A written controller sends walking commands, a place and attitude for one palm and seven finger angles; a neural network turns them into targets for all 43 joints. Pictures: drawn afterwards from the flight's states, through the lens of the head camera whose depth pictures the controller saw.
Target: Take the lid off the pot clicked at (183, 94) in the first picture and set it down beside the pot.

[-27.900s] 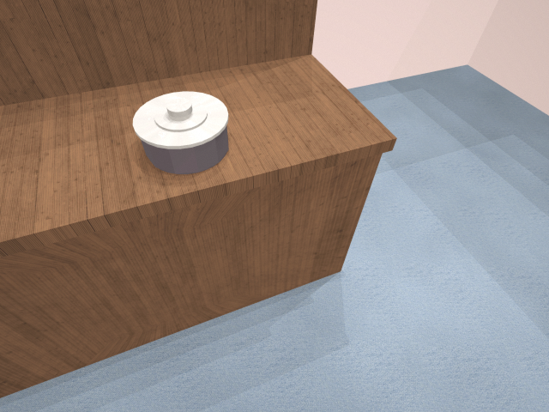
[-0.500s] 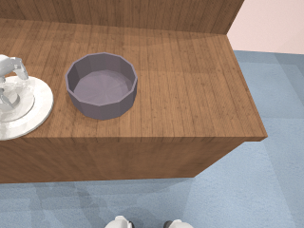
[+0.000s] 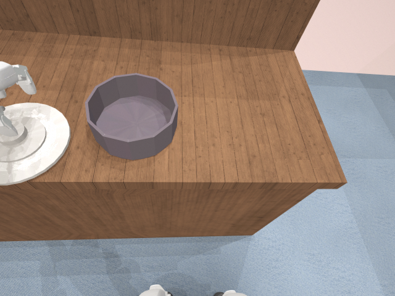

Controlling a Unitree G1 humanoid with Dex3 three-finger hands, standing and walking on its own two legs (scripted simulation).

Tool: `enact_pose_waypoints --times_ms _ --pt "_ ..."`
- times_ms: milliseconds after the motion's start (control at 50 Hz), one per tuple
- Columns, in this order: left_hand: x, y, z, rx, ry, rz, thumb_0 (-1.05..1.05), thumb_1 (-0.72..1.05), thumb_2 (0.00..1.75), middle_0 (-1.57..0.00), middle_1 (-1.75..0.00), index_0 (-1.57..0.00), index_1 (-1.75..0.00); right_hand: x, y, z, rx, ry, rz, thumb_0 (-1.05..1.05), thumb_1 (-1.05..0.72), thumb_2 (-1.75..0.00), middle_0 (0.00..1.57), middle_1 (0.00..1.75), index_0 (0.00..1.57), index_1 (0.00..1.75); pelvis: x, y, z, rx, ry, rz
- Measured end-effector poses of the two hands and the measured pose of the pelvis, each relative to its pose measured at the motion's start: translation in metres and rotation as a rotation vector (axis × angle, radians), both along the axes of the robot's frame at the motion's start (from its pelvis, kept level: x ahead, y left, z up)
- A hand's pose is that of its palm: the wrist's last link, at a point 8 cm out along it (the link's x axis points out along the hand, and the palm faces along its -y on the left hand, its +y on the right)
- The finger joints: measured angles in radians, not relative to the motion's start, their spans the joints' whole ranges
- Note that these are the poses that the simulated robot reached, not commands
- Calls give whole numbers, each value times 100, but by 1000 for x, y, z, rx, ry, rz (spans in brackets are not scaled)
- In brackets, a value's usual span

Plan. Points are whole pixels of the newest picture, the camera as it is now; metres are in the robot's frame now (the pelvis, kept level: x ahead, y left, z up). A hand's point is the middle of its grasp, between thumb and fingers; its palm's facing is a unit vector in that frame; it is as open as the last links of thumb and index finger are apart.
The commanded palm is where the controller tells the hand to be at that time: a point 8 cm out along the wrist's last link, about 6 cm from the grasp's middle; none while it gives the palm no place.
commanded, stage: raise the empty hand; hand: left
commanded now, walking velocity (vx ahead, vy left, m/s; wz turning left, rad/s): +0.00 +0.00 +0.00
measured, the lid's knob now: (11, 133) +0.44 +0.37 +0.01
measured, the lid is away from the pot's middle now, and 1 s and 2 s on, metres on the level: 0.25 0.25 0.25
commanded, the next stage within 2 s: draw the hand back to the body in 1.04 s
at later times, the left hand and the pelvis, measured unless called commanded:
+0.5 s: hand out of the picture +0.45 +0.35 +0.14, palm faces -0.40 -0.14 -0.91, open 11.0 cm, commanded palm +0.48 +0.34 +0.20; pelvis +0.01 -0.01 +0.01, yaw +1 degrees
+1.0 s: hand out of the picture +0.43 +0.36 +0.19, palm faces -0.36 -0.16 -0.92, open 11.0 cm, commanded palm +0.47 +0.35 +0.24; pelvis +0.00 -0.02 +0.01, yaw +1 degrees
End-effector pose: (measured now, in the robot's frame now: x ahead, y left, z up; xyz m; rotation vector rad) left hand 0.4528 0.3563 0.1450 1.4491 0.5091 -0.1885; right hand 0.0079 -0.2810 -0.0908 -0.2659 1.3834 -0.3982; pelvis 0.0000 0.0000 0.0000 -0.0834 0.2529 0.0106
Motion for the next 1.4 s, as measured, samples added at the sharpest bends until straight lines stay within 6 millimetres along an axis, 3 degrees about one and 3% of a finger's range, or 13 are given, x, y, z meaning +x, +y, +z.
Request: enact_pose_waypoints --times_ms 380,780,1000,1260,1400 --pt "4 -5 36 31 3 16 0 5 53 -32 -93 -33 -93 6 -8 4 12 -17 2 1 -90 -90 20 30 20 30 6 -8 7 11 -28 1" --pt "-12 3 79 9 -41 89 0 5 53 -32 -93 -33 -93 30 -14 6 40 -71 38 1 -90 -90 20 30 20 30 5 -17 12 18 -67 15" --pt "-17 6 102 24 -53 135 0 5 53 -33 -93 -33 -93 28 -14 7 46 -77 50 1 -90 -90 20 30 20 30 2 -18 15 20 -82 21" --pt "-7 -3 97 17 -54 122 0 5 53 -33 -93 -33 -93 12 -15 8 46 -56 21 1 -90 -90 20 30 20 30 3 -19 16 25 -80 10" --pt "-17 -2 96 23 -84 118 0 5 53 -32 -93 -33 -93 20 -14 5 82 -72 17 1 -90 -90 20 30 20 30 6 -19 16 31 -89 7"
